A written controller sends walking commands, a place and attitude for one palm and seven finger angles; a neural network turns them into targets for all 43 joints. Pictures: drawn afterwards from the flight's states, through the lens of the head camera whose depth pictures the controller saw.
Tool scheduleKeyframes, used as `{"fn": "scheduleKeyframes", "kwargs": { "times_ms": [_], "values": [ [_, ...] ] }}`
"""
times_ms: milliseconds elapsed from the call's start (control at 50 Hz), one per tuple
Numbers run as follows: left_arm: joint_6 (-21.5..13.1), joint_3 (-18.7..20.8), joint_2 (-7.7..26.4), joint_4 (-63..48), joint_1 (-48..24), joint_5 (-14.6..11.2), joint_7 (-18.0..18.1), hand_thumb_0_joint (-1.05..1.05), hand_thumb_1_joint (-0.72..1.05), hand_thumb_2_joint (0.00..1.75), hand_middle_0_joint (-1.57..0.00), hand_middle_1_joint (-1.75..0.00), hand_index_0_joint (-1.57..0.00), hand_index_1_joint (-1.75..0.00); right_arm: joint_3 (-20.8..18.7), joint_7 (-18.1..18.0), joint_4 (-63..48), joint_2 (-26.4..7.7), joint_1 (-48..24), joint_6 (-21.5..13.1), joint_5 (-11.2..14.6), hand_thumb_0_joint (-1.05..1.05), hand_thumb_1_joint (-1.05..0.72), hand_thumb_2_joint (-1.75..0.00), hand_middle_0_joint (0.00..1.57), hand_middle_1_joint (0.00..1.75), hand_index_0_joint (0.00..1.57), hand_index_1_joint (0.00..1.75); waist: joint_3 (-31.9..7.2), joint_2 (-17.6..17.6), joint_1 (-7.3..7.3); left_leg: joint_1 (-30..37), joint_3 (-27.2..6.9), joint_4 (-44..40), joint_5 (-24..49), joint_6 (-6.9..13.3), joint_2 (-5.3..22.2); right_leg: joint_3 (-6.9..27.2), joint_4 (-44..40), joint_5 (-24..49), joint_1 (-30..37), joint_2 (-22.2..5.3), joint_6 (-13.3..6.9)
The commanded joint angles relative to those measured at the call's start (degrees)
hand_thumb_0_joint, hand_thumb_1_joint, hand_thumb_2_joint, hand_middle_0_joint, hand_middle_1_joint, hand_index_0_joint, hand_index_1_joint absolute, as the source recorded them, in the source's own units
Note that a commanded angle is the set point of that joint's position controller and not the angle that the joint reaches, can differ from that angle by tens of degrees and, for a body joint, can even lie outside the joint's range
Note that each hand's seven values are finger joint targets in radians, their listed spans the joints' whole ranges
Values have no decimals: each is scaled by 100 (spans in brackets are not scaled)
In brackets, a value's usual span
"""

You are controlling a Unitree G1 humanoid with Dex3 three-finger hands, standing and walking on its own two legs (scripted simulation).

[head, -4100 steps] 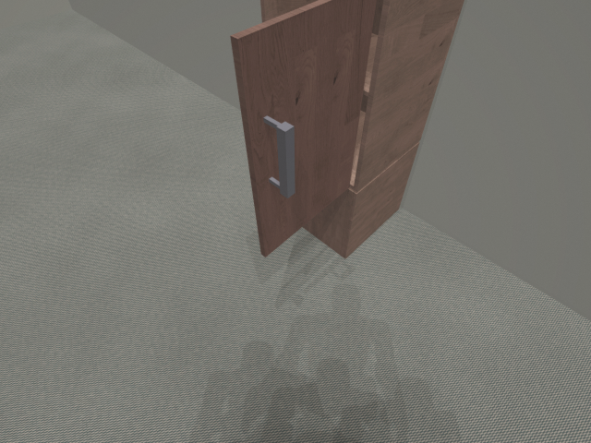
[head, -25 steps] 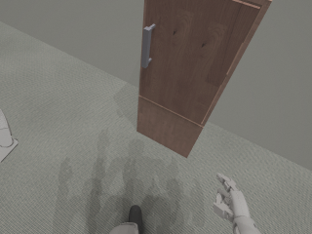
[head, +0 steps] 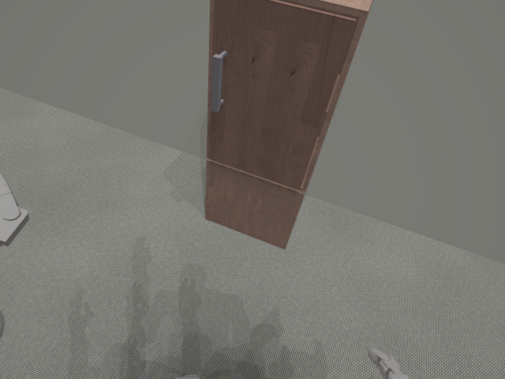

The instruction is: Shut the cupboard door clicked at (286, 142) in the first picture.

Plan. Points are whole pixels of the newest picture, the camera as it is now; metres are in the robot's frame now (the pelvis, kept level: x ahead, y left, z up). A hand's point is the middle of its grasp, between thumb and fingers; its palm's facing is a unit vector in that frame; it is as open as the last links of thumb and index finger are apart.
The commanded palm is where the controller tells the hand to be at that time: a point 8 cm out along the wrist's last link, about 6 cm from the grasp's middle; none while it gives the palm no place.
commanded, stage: stop stepping back and stand still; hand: left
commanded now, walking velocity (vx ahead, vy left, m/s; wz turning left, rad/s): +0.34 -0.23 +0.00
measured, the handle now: (219, 82) +0.94 +0.10 +0.03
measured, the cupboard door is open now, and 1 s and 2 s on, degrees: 0 0 0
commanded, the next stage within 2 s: let the arm hang, fingers relaxed in 1.70 s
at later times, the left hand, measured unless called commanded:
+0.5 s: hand (2, 300) +0.15 +0.25 +0.19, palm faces +0.50 -0.79 -0.35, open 7.4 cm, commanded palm +0.09 +0.30 +0.20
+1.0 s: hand out of the picture +0.20 +0.30 +0.19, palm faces +0.43 -0.78 -0.46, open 7.4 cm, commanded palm +0.14 +0.34 +0.20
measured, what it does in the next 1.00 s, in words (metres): steps on the spot: right foot, then left foot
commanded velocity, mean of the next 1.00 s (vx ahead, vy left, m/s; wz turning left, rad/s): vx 0.08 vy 0.00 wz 0.00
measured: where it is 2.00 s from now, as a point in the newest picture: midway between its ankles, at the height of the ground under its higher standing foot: outside the picture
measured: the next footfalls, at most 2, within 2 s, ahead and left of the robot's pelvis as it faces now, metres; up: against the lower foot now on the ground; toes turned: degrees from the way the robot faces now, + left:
right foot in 0.20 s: -0.01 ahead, -0.05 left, +0.00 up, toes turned -5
left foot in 0.58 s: +0.03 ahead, +0.17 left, +0.00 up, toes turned +4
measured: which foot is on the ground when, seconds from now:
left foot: down 0.00-0.16, up 0.18-0.56, down 0.58-1.00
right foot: up 0.00-0.18, down 0.20-1.00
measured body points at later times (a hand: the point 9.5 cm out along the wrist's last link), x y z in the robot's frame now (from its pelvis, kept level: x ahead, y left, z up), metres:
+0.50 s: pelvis -0.04 +0.00 +0.03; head -0.06 -0.03 +0.48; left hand +0.12 +0.29 +0.21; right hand +0.12 -0.26 -0.07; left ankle -0.02 +0.18 -0.67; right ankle -0.05 -0.05 -0.71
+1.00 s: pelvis +0.00 +0.04 +0.02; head +0.01 +0.05 +0.47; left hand +0.17 +0.34 +0.21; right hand +0.15 -0.19 -0.07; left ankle -0.01 +0.17 -0.71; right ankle -0.05 -0.05 -0.71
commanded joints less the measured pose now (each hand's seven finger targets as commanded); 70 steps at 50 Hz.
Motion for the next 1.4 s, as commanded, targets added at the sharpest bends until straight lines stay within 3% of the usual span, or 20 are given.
{"fn": "scheduleKeyframes", "kwargs": {
  "times_ms": [0,60,120,140,160,180,200,220,260,340,400,500,580,660,740,820,860,920,1140,1380],
  "values": [
    [-688,792,1423,-2630,1774,-121,-105,0,90,90,-20,-30,-20,-30,-390,108,-1292,-910,-874,-316,-47,0,-90,-90,20,30,20,30,-1182,1884,486,-93,-1169,-3649,-2708,-656,824,-770,-237,647,825,439,-27],
    [-632,932,1477,-2217,2423,-92,-9,0,90,90,-20,-30,-20,-30,-268,64,-1332,-764,-811,-63,-69,0,-90,-90,20,30,20,30,-1039,2007,379,-561,-697,-3416,-2498,40,949,-1058,-1900,289,1734,407,-125],
    [-323,892,1457,-1407,2078,-64,40,0,90,90,-20,-30,-20,-30,-227,-107,-1230,-666,-800,162,-52,0,-90,-90,20,30,20,30,-867,959,405,-1347,-37,-1741,-2166,-267,513,-726,-3743,-264,2820,94,-454],
    [-212,896,1520,-1131,1747,-19,55,0,90,90,-20,-30,-20,-30,-261,-116,-1150,-623,-728,235,-3,0,-90,-90,20,30,20,30,-732,-366,359,-1754,407,315,-1706,-212,109,688,-4450,-539,2452,-993,-915],
    [-197,797,1468,-1099,1168,35,55,0,90,90,-20,-30,-20,-30,-345,-128,-1117,-822,-763,252,72,0,-90,-90,20,30,20,30,-259,-1101,312,-2291,-82,2209,-1342,-104,-113,2863,-5552,-1448,1327,-2357,-1309],
    [-271,947,1509,-816,725,35,88,0,90,90,-20,-30,-20,-30,-392,-149,-961,-974,-761,201,-9,0,-90,-90,20,30,20,30,234,-626,155,-2248,-385,2908,-975,-109,-18,3051,-5930,-1481,489,-2608,-1326],
    [-432,1087,1809,-950,129,-57,68,0,90,90,-20,-30,-20,-30,-303,-109,-951,-965,-868,139,-70,0,-90,-90,20,30,20,30,204,-439,29,-1794,-381,3141,-602,-174,193,2498,-5771,-956,-39,-2554,-1408],
    [-483,771,1487,-311,227,11,92,0,90,90,-20,-30,-20,-30,-281,-145,-1063,-799,-827,99,-1,0,-90,-90,20,30,20,30,-304,-546,15,-1570,-422,2627,-590,-170,385,2074,-5492,-1663,372,-2264,-1015],
    [-328,68,818,262,554,65,50,0,90,90,-20,-30,-20,-30,-349,-188,-1045,-982,-760,168,111,0,-90,-90,20,30,20,30,20,-148,200,-1631,-137,2354,-57,-108,232,1821,-5452,-1843,362,-1792,-542],
    [-426,-487,685,-404,-182,201,104,0,90,90,-20,-30,-20,-30,-279,-303,-1023,-977,-970,78,32,0,-90,-90,20,30,20,30,401,-81,305,-1325,217,1426,-58,-64,169,968,-5339,-137,663,-1595,-387],
    [-584,-65,1133,-1138,-347,226,233,0,90,90,-20,-30,-20,-30,-319,-360,-1054,-951,-904,-85,-11,0,-90,-90,20,30,20,30,32,-637,359,-538,461,434,-96,-11,98,589,-5200,197,893,-1507,-337],
    [-649,685,1403,-1859,845,67,378,0,90,90,-20,-30,-20,-30,-360,-322,-1208,-808,-726,-125,4,0,-90,-90,20,30,20,30,-708,159,424,817,618,-1456,-34,63,-45,490,-4355,1054,1464,-1531,-598],
    [-660,675,1076,-1347,1471,-23,353,0,90,90,-20,-30,-20,-30,-478,-263,-1313,-1059,-585,-47,128,0,-90,-90,20,30,20,30,-1055,1467,330,2055,-925,-1824,1881,541,1127,-232,-2857,2067,684,-524,179],
    [-531,569,1057,-667,1433,35,176,0,90,90,-20,-30,-20,-30,-375,-162,-1153,-961,-552,32,172,0,-90,-90,20,30,20,30,-551,778,221,610,-79,-1415,1395,208,658,83,-3588,3116,1641,-690,39],
    [-515,305,980,-658,1385,74,174,0,90,90,-20,-30,-20,-30,-372,-39,-1222,-883,-630,135,207,0,-90,-90,20,30,20,30,-759,-622,282,-212,163,-391,-454,-18,96,915,-3759,5366,2470,-1713,-299],
    [-623,507,1233,-1458,1303,50,200,0,90,90,-20,-30,-20,-30,-266,-97,-1305,-787,-767,154,145,0,-90,-90,20,30,20,30,-924,-158,266,512,91,-1399,527,90,95,242,-3315,4814,2260,-1390,-210],
    [-665,652,1389,-1979,1192,15,223,0,90,90,-20,-30,-20,-30,-307,-138,-1367,-870,-800,121,123,0,-90,-90,20,30,20,30,-1131,556,308,1499,-196,-1588,2453,192,439,-158,-3084,3902,1697,-866,96],
    [-682,676,1388,-2114,1145,87,218,0,90,90,-20,-30,-20,-30,-252,-155,-1341,-823,-807,86,102,0,-90,-90,20,30,20,30,-729,1493,315,1303,-552,-1748,2594,260,696,-278,-3292,2867,1405,-538,133],
    [-456,394,888,-943,1824,-57,85,0,90,90,-20,-30,-20,-30,-304,-86,-1373,-891,-647,229,197,0,-90,-90,20,30,20,30,-971,443,251,1023,-254,-1672,2032,71,557,-152,-3674,3376,1772,-684,92],
    [-534,539,1144,-1583,1343,1,177,0,90,90,-20,-30,-20,-30,-254,-185,-1396,-879,-695,52,128,0,-90,-90,20,30,20,30,-758,1027,318,761,-402,-2117,779,79,459,-197,-3934,2216,1723,-608,97]
  ]
}}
